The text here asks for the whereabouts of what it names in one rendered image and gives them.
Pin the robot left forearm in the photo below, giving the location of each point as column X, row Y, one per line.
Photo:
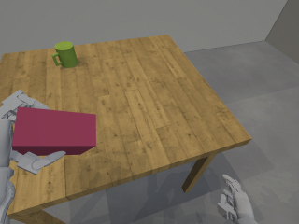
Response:
column 7, row 193

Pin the table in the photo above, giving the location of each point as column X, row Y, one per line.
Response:
column 154, row 111

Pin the right robot hand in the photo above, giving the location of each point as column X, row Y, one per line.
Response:
column 239, row 205

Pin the left robot hand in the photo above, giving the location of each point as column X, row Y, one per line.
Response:
column 29, row 162

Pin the sponge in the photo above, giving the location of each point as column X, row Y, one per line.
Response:
column 45, row 131

